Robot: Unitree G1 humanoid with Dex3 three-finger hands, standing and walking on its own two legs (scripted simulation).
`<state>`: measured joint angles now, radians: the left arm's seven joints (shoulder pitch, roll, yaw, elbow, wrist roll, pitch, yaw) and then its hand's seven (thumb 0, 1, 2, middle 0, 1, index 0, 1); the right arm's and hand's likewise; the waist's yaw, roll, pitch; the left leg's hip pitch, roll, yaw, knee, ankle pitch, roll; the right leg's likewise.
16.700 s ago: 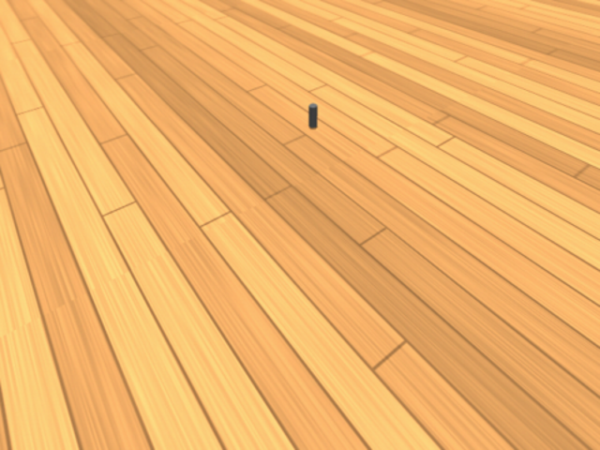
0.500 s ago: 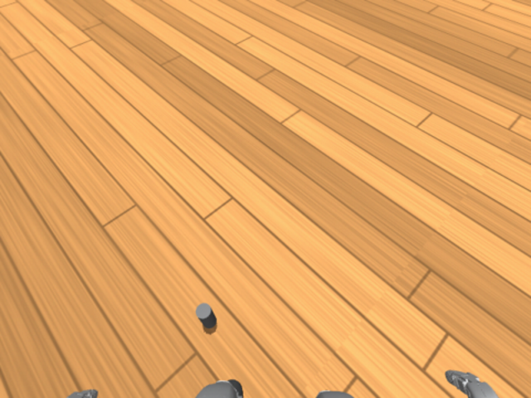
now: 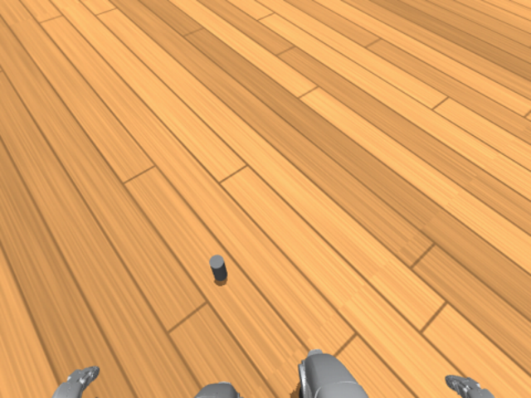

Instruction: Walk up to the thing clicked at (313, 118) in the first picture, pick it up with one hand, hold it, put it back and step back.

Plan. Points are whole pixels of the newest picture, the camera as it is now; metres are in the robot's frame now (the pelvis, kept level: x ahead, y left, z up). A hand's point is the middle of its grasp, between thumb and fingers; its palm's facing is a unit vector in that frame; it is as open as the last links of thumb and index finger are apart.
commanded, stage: walk up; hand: left
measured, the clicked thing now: (218, 268) +0.55 +0.19 -0.69
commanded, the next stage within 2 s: stand in 1.56 s
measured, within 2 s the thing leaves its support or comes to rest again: neither
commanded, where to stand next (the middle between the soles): +0.19 +0.01 m, yaw -4 degrees
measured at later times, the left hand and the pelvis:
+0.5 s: hand out of the picture -0.03 +0.27 -0.13, palm faces -0.05 -0.90 -0.43, open 7.4 cm; pelvis -0.14 +0.00 +0.00, yaw -2 degrees
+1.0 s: hand out of the picture -0.11 +0.26 -0.14, palm faces -0.05 -0.94 -0.33, open 7.4 cm; pelvis -0.18 +0.01 +0.01, yaw -4 degrees
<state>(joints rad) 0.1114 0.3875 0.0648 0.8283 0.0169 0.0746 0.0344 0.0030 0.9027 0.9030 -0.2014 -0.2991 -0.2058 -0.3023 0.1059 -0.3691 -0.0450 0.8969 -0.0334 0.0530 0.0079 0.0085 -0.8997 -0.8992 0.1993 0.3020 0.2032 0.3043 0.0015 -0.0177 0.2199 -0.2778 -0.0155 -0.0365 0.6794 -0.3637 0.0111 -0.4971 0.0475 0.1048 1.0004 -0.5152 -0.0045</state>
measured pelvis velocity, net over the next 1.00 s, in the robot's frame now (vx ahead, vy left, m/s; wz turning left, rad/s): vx -0.18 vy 0.01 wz -0.06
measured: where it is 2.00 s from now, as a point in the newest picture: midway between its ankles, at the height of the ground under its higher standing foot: outside the picture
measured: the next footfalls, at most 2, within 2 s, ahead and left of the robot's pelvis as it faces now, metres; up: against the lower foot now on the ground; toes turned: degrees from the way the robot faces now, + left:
right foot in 0.22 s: -0.06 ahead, -0.14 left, +0.00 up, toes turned -2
left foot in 0.52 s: -0.12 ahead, +0.12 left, +0.00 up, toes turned -5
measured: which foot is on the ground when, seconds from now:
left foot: down 0.00-0.24, up 0.26-0.50, down 0.52-1.00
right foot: up 0.00-0.20, down 0.22-0.56, up 0.58-0.74, down 0.76-1.00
